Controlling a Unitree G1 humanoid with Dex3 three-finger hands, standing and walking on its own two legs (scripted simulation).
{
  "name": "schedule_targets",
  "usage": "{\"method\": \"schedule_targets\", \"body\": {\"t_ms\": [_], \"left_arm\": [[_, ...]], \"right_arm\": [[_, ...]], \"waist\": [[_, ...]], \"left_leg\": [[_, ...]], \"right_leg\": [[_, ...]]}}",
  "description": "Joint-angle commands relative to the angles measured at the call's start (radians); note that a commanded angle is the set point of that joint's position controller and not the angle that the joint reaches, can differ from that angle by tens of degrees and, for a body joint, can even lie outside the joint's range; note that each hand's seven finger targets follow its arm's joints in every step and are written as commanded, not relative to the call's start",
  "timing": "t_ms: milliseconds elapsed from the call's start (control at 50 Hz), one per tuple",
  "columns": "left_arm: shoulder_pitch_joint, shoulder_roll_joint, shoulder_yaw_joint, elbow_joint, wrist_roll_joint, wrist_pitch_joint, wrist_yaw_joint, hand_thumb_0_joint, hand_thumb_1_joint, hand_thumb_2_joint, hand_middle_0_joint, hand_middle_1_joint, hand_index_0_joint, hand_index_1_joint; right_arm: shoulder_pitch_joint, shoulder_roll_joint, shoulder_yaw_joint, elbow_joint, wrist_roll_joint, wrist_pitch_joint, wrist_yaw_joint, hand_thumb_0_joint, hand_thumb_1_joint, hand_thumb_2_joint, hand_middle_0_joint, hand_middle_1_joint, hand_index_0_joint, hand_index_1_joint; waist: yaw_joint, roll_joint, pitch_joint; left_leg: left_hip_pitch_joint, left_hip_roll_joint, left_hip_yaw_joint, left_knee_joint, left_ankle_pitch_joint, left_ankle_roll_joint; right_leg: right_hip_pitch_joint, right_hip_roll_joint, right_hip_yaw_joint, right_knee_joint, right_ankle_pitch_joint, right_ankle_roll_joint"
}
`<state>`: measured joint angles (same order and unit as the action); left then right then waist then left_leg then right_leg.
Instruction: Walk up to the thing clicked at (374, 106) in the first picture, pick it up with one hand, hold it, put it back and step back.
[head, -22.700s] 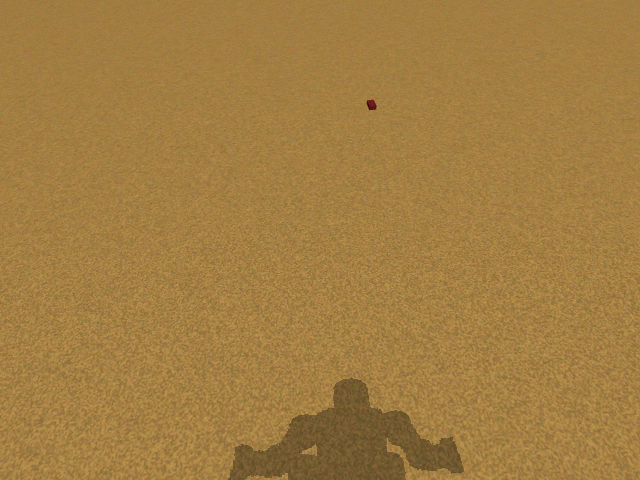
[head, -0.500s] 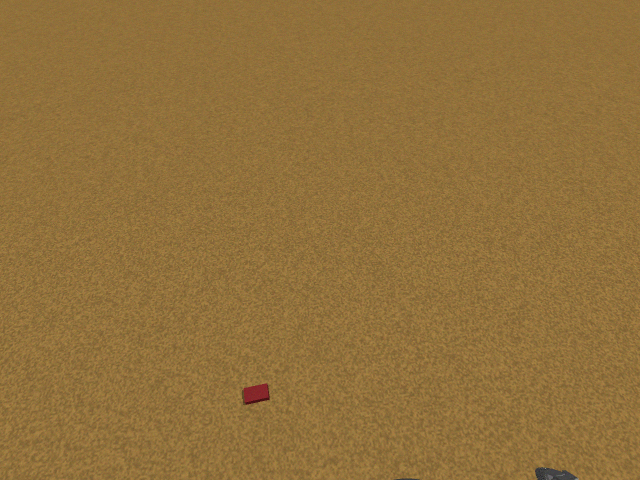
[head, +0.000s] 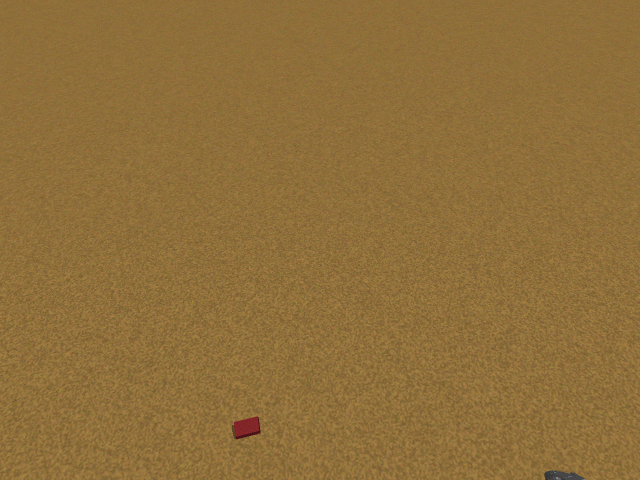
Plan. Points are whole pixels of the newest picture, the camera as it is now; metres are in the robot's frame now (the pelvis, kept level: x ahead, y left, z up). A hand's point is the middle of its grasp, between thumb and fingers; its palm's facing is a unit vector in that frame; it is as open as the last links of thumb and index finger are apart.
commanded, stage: walk up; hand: left
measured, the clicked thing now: (247, 427) +0.41 +0.25 -0.77
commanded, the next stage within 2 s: stand in 0.70 s
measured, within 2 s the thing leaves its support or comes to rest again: neither
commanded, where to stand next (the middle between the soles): +0.03 +0.00 m, yaw +2 degrees
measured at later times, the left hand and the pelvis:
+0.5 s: hand out of the picture +0.08 +0.24 -0.16, palm faces +0.00 -0.95 -0.32, open 7.4 cm; pelvis +0.00 +0.00 +0.00, yaw +0 degrees
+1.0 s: hand out of the picture +0.09 +0.25 -0.15, palm faces -0.03 -0.94 -0.34, open 7.4 cm; pelvis +0.01 +0.00 +0.00, yaw +0 degrees
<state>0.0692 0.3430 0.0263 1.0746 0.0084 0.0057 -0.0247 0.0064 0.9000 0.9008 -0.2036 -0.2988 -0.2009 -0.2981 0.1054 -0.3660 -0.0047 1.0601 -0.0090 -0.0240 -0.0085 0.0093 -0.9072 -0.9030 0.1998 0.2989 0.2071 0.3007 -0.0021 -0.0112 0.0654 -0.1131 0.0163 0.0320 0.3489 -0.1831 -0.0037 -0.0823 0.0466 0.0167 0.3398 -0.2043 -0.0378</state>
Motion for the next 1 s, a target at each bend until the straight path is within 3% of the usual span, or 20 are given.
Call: {"method": "schedule_targets", "body": {"t_ms": [0,420,500,660,700,720,820,980], "left_arm": [[-0.03,0.21,0.042,-0.04,-0.002,-0.018,0.017,0.0,0.9,0.9,-0.2,-0.3,-0.2,-0.3],[-0.025,0.211,0.048,-0.019,-0.001,-0.018,0.022,0.0,0.9,0.9,-0.2,-0.3,-0.2,-0.3],[-0.009,0.212,0.049,-0.016,-0.004,-0.017,0.022,0.0,0.9,0.9,-0.2,-0.3,-0.2,-0.3],[-0.012,0.205,0.046,-0.017,-0.002,-0.016,0.021,0.0,0.9,0.9,-0.2,-0.3,-0.2,-0.3],[-0.016,0.213,0.031,-0.015,0.003,-0.033,0.028,0.0,0.9,0.9,-0.2,-0.3,-0.2,-0.3],[-0.02,0.215,0.029,-0.015,0.005,-0.036,0.03,0.0,0.9,0.9,-0.2,-0.3,-0.2,-0.3],[-0.009,0.217,0.019,-0.012,-0.001,-0.044,0.033,0.0,0.9,0.9,-0.2,-0.3,-0.2,-0.3],[0.0,0.22,0.011,-0.008,-0.003,-0.046,0.036,0.0,0.9,0.9,-0.2,-0.3,-0.2,-0.3]], "right_arm": [[-0.054,-0.194,-0.045,-0.048,-0.002,-0.025,-0.011,0.0,-0.9,-0.9,0.2,0.3,0.2,0.3],[-0.024,-0.195,-0.046,-0.014,-0.001,-0.02,-0.016,0.0,-0.9,-0.9,0.2,0.3,0.2,0.3],[-0.032,-0.189,-0.042,-0.015,0.0,-0.022,-0.016,0.0,-0.9,-0.9,0.2,0.3,0.2,0.3],[-0.04,-0.189,-0.043,-0.015,-0.003,-0.021,-0.016,0.0,-0.9,-0.9,0.2,0.3,0.2,0.3],[-0.04,-0.184,-0.037,-0.002,-0.002,-0.012,-0.009,0.0,-0.9,-0.9,0.2,0.3,0.2,0.3],[-0.046,-0.185,-0.037,-0.004,-0.001,-0.011,-0.008,0.0,-0.9,-0.9,0.2,0.3,0.2,0.3],[-0.038,-0.194,-0.035,0.007,-0.001,-0.016,-0.004,0.0,-0.9,-0.9,0.2,0.3,0.2,0.3],[-0.029,-0.194,-0.033,0.016,-0.002,-0.013,-0.002,0.0,-0.9,-0.9,0.2,0.3,0.2,0.3]], "waist": [[0.005,0.015,-0.078],[-0.008,0.008,-0.104],[0.001,0.011,-0.1],[-0.002,0.009,-0.092],[-0.006,0.031,-0.076],[-0.009,0.031,-0.101],[-0.005,0.025,-0.091],[-0.006,0.003,-0.086]], "left_leg": [[0.035,0.111,-0.107,-0.057,0.106,0.032],[0.051,0.12,-0.1,-0.056,0.149,0.034],[0.067,0.124,-0.097,-0.058,0.18,0.032],[0.06,0.123,-0.097,-0.069,0.148,0.033],[0.03,0.119,-0.105,-0.079,0.068,0.026],[0.058,0.123,-0.104,-0.075,0.098,0.029],[0.052,0.128,-0.113,-0.085,0.161,0.026],[0.057,0.126,-0.115,-0.093,0.157,0.024]], "right_leg": [[-0.025,-0.161,0.137,-0.085,0.166,-0.013],[-0.008,-0.158,0.132,-0.089,0.205,-0.008],[-0.019,-0.158,0.131,-0.083,0.224,-0.004],[-0.024,-0.153,0.133,-0.094,0.192,-0.003],[-0.019,-0.172,0.144,-0.122,0.118,0.002],[-0.011,-0.175,0.141,-0.11,0.167,0.003],[0.001,-0.173,0.125,-0.099,0.22,0.007],[-0.015,-0.17,0.116,-0.099,0.201,0.008]]}}
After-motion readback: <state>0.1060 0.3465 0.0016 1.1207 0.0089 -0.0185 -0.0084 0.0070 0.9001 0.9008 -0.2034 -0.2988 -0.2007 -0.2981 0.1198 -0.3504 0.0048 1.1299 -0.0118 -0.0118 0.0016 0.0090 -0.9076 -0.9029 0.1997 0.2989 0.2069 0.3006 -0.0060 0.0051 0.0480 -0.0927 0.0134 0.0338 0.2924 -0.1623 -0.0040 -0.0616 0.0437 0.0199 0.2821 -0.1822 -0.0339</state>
